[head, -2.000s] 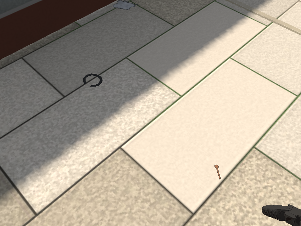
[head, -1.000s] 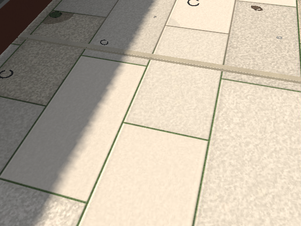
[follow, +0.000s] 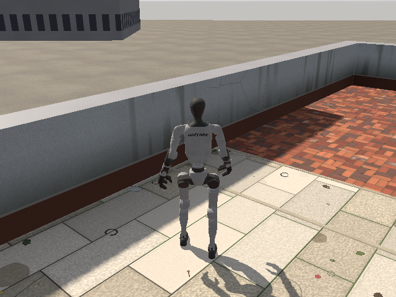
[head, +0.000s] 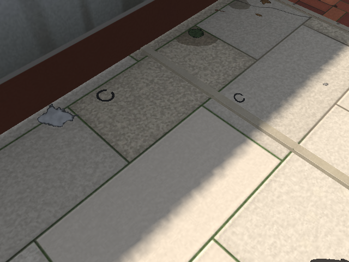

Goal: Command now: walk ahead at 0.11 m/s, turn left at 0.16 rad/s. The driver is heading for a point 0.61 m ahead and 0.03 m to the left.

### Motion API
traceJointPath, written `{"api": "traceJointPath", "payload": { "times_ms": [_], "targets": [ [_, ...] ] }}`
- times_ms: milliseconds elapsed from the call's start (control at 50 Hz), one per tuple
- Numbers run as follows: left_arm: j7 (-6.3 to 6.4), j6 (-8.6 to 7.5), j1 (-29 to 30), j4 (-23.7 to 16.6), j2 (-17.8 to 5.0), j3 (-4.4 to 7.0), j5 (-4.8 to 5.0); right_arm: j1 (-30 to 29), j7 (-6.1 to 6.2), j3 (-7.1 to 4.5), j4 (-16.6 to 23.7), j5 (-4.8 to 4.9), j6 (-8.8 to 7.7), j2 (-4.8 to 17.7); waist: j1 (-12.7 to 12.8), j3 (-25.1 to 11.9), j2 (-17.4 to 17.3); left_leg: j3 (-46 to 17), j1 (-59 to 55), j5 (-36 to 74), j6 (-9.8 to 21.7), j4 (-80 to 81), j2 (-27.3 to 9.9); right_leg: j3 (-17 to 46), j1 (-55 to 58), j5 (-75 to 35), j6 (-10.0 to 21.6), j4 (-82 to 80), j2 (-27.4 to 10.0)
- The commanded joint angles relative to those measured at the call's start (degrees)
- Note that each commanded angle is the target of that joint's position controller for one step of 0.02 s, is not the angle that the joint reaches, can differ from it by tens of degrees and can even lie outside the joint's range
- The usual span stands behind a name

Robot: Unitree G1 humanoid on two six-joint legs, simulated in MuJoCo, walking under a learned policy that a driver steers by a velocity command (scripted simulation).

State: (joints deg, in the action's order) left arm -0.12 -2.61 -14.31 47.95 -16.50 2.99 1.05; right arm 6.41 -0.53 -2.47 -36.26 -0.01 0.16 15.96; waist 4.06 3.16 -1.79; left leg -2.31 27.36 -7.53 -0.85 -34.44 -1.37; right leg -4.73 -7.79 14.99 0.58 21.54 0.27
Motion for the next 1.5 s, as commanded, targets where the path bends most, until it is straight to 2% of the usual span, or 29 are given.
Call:
{"api": "traceJointPath", "payload": {
  "times_ms": [20, 40, 60, 80, 120, 160, 220, 280, 320, 340, 360, 400, 460, 700, 960, 1000, 1040, 1060, 1100, 1140, 1180, 1200, 1220, 1240, 1260, 1280, 1340, 1400, 1500],
  "targets": [
    [0.09, -0.59, 2.9, -2.3, -8.5, 1.60, 0.82, 4.4, 0.18, -2.23, 2.4, -0.51, -0.85, 5.9, -4.9, -8.0, 6.2, 1.5, -15.2, 9.5, 3.4, 11.1, 1.5, 7.0, -0.3, -29.4, 6.7, 4.2, -11.2],
    [-0.05, -1.07, 0.7, -2.0, -6.5, 0.80, -0.56, 5.9, 0.88, -3.04, 2.7, -0.96, -0.81, 9.5, -4.8, -10.8, 1.6, -4.2, -23.2, 28.7, 5.7, 11.0, -4.4, 4.6, -4.0, -21.5, 3.1, 9.6, -7.9],
    [-0.48, -1.53, -4.7, -1.9, -3.1, -0.60, -2.64, 5.8, 1.52, -2.93, 3.8, -2.28, -0.19, 11.6, -2.1, -15.9, -7.8, -16.0, -34.5, 45.8, 13.5, 6.9, -15.8, 2.0, -13.8, 2.7, -1.2, 18.6, -3.0],
    [-0.45, -0.53, -3.1, -1.6, -2.8, -1.10, -2.25, 6.8, 1.33, -1.22, 2.8, -1.93, 0.02, 5.4, -4.7, -19.1, -9.6, -20.6, -32.6, 39.8, 19.0, 9.1, -19.4, 6.2, -15.2, 21.9, -3.4, 24.2, -3.0],
    [0.10, 1.39, 1.3, -2.3, -6.2, -0.02, -0.79, 4.1, 0.52, -0.85, 1.3, -1.24, -0.38, 4.9, -4.8, -12.9, -6.3, -18.0, -26.7, 24.0, 16.4, 12.8, -15.2, 7.5, -18.8, 22.5, -4.7, 28.6, -3.9],
    [1.10, 3.02, 0.2, -1.1, -7.1, 0.60, -1.34, -0.4, 0.46, -1.41, 1.1, -0.94, -0.67, 6.8, -3.0, -9.5, -5.6, -14.7, -18.8, 17.8, 14.0, 15.0, -13.1, 8.0, -15.6, 17.3, -5.7, 27.4, -4.7],
    [1.46, 3.58, -1.6, 0.6, -4.5, 0.06, -1.16, -3.4, 0.67, -1.33, 0.3, -1.34, -0.38, 5.7, -1.8, -9.1, -6.4, -9.4, -12.3, 13.3, 12.5, 15.7, -9.6, 5.9, -7.8, 8.7, -6.0, 20.9, -3.5],
    [1.21, 3.37, -1.4, 1.5, -2.9, -0.34, -1.74, -3.9, 0.81, -0.74, -1.5, -0.68, -0.14, 3.8, -1.1, -9.1, -5.5, -7.4, -10.3, 1.1, 10.1, 14.4, -7.2, 4.5, -0.8, -4.2, -4.4, 7.5, -2.5],
    [1.19, 3.29, 0.9, 0.2, -5.8, -0.18, -2.90, -0.1, 0.61, -0.28, -3.9, -1.11, -0.35, 2.4, -3.1, -6.1, -1.2, -5.8, -7.8, -12.7, 4.8, 13.1, -3.5, 9.3, 0.7, -9.9, -1.8, 1.5, -6.8],
    [1.37, 3.36, 2.8, 1.0, -9.4, 0.79, -1.96, 1.5, 0.58, -0.47, -3.9, -1.30, -0.28, 2.2, -6.0, -3.1, 6.5, -2.4, -9.7, -13.3, 2.7, 13.1, -0.2, 8.9, -6.1, 0.1, 0.5, 2.2, -6.7],
    [1.23, 3.00, 4.1, 0.8, -6.6, 0.30, -1.83, -0.5, 0.90, -0.55, -4.4, -1.58, -0.18, 3.2, -4.5, -1.8, 6.5, -1.5, -13.9, -10.5, 1.5, 10.9, 0.4, 9.1, -11.3, 7.9, 1.1, -0.1, -5.8],
    [1.27, 2.02, 4.7, 1.6, -5.0, -0.27, -2.36, -0.8, 1.62, -0.98, -5.3, -1.02, -0.08, 3.4, -4.6, -1.6, 6.3, -1.5, -16.4, -5.6, 2.0, 9.3, 0.0, 8.8, -12.3, 6.1, -0.3, -1.2, -5.2],
    [1.26, 0.91, 2.9, 3.2, -4.6, -0.54, -1.76, 0.6, 1.93, -1.23, -7.3, -0.91, 0.00, 3.4, -3.9, -3.1, 5.0, -1.6, -16.8, 1.0, 2.3, 8.8, -0.3, 7.9, -8.5, -1.0, -1.0, 0.6, -4.6],
    [1.47, 1.60, 2.0, 7.4, -3.8, -1.05, -1.37, 2.7, 2.69, -1.59, -15.8, -0.21, 0.37, 3.9, -3.6, -3.4, 1.7, -0.9, -18.9, 7.6, 1.2, 8.9, -0.4, 6.6, -4.9, -8.6, -0.1, 1.0, -3.2],
    [1.66, 1.87, 0.6, 10.6, -3.0, -1.40, -1.36, 2.8, 3.30, -1.19, -22.4, -0.05, 0.71, 3.9, -3.9, -2.1, 2.2, -0.3, -19.1, 5.8, 0.9, 10.0, -0.4, 5.9, -4.8, -7.6, 0.0, -0.5, -2.4],
    [1.94, 2.17, -1.2, 11.6, -3.3, -1.16, -0.98, 3.7, 3.33, -1.03, -23.6, 0.20, 0.85, 3.1, -3.7, -2.2, 3.6, 2.4, -17.9, -8.2, 1.0, 8.1, 2.1, 6.3, -5.1, 7.7, 1.2, -2.1, -2.0],
    [2.34, 2.33, -1.6, 11.0, -6.3, -0.16, -0.40, 2.3, 3.17, -1.15, -23.2, 0.45, 0.29, 3.2, -2.9, 2.1, 7.8, 5.3, -9.8, -21.0, 1.4, 1.9, 4.4, 13.3, -6.9, 26.7, 5.0, -6.4, -6.3],
    [2.42, 2.00, -3.3, 11.0, -8.1, 0.47, -0.09, 0.6, 2.82, -1.03, -22.4, 0.50, -0.57, 2.6, -2.0, 4.1, 10.7, 6.2, -5.3, -19.9, 1.6, -3.3, 4.2, 19.9, -6.3, 32.3, 7.8, -10.0, -11.3],
    [2.50, 0.85, -3.7, 11.0, -9.2, 1.31, 0.29, -0.5, 1.75, -0.75, -21.4, 1.08, -2.45, 1.4, -2.2, 7.5, 12.5, 3.5, -0.8, -17.1, 3.1, -10.7, -0.1, 29.2, -7.1, 31.3, 12.4, -13.6, -19.0],
    [2.19, 0.03, -1.4, 9.9, -7.6, 1.22, 0.58, 1.2, 0.80, -0.83, -21.7, 1.83, -3.81, 1.3, -4.1, 7.7, 11.1, 2.9, -1.5, -19.7, 5.0, -5.8, -1.7, 26.1, -5.7, 24.4, 11.1, -11.6, -18.3],
    [1.69, 0.09, 2.5, 8.4, -6.9, 1.13, 1.14, 9.8, 0.52, -1.58, -25.8, 1.72, -4.45, 1.6, -8.4, 4.7, 8.2, 6.6, -19.7, -10.0, 5.2, 7.0, 1.9, 16.8, -13.0, 16.9, 7.6, -5.5, -11.8],
    [1.47, -0.15, 3.2, 7.7, -5.4, 0.69, 0.80, 15.1, 0.49, -2.28, -27.8, 1.27, -4.39, 2.9, -10.1, 2.3, 4.3, 3.2, -27.5, -8.0, 5.0, 9.1, 1.0, 11.8, -16.9, 9.9, 5.7, 2.8, -8.0],
    [1.15, -0.66, 3.9, 6.4, -1.4, -0.50, -0.06, 22.2, 0.82, -3.49, -28.9, 1.17, -4.52, 7.6, -11.9, -1.3, -9.8, -15.5, -35.4, -15.8, 9.3, 17.8, -10.4, 3.1, -25.3, 7.3, 1.6, 23.2, -1.2],
    [1.47, -1.60, 4.8, 4.0, -1.1, -0.37, 0.57, 26.6, -0.14, -3.61, -29.5, 0.65, -5.36, 10.9, -12.3, -3.3, -16.7, -37.8, -37.8, -23.4, 16.9, 26.1, -20.2, 5.3, -34.1, 18.3, 0.7, 37.6, 3.3],
    [1.26, -2.29, 4.7, 4.1, -3.3, 0.20, 1.91, 21.2, -0.25, -2.23, -28.3, 0.27, -6.38, 7.4, -9.2, 0.7, -8.4, -37.0, -34.5, -26.1, 17.5, 25.8, -21.5, 10.1, -38.3, 16.4, 1.9, 46.0, -0.9],
    [0.69, -2.92, 4.0, 4.6, -3.6, 0.28, 2.34, 17.0, -0.33, -1.42, -26.6, 0.45, -7.02, 4.6, -7.5, 3.1, -5.3, -29.8, -32.6, -24.7, 15.2, 25.7, -18.7, 10.7, -39.9, 9.8, 3.3, 47.5, -3.5],
    [0.10, -3.44, 4.9, 5.3, -4.3, 1.35, 0.65, 14.4, -0.61, -0.03, -25.2, 0.25, -6.77, 1.6, -6.0, 2.9, -3.2, -13.6, -30.2, -4.9, 10.0, 26.5, -12.3, 7.9, -36.6, -2.3, 3.4, 40.6, -7.4],
    [-0.62, -2.62, 8.0, 4.1, -1.5, 1.01, 0.19, 18.7, 0.46, 0.24, -26.0, -0.13, -5.95, 2.6, -6.7, 2.0, -2.9, -7.3, -30.2, 9.1, 10.8, 26.8, -10.7, 4.9, -36.1, -6.7, 0.9, 34.5, -7.0],
    [-1.21, -2.40, 19.7, -0.6, 0.5, -0.32, 0.48, 20.7, 1.67, -0.03, -25.6, -0.11, -5.34, 5.1, -8.8, 4.8, -2.9, -2.1, -24.9, 9.8, 10.9, 30.0, -9.5, 1.7, -30.3, -16.0, -0.5, 16.1, -4.1]
  ]
}}
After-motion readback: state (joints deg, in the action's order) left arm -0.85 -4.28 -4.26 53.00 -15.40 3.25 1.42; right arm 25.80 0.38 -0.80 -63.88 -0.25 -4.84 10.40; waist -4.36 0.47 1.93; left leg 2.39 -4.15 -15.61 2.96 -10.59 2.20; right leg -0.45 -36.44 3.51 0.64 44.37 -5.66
